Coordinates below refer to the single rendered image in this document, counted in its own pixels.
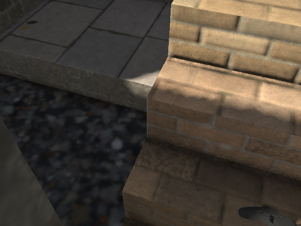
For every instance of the stairs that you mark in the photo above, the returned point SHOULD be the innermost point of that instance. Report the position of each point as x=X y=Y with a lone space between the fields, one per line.
x=223 y=118

